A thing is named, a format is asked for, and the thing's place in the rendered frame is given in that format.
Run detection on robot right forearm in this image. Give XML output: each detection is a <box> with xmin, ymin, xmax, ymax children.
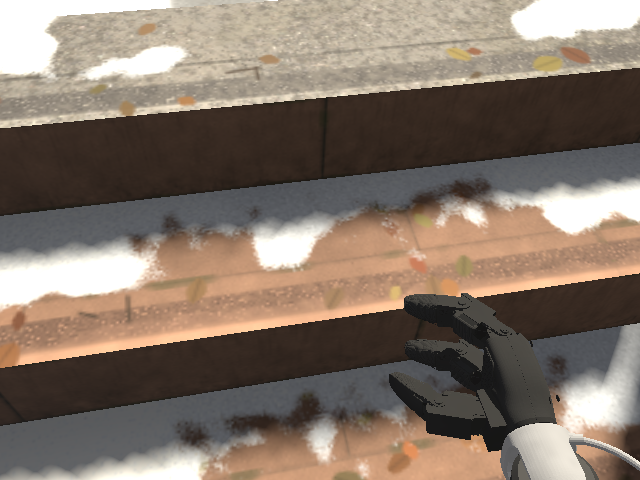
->
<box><xmin>500</xmin><ymin>423</ymin><xmax>599</xmax><ymax>480</ymax></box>

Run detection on robot right hand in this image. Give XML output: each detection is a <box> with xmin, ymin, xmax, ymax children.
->
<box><xmin>389</xmin><ymin>293</ymin><xmax>560</xmax><ymax>452</ymax></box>

